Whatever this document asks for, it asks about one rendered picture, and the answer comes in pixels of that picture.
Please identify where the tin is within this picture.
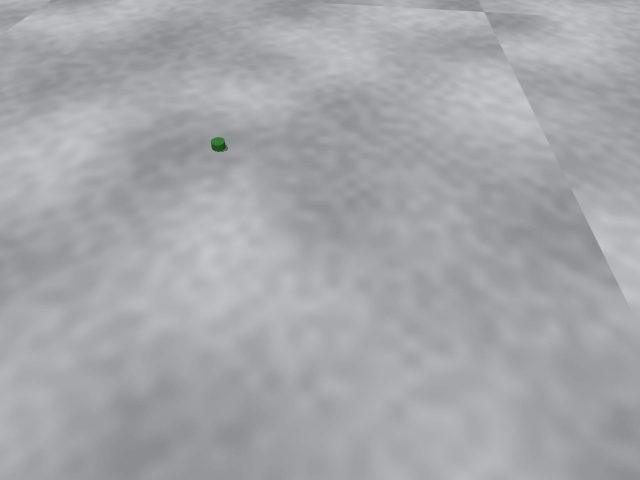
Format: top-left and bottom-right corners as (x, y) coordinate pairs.
(211, 137), (226, 151)

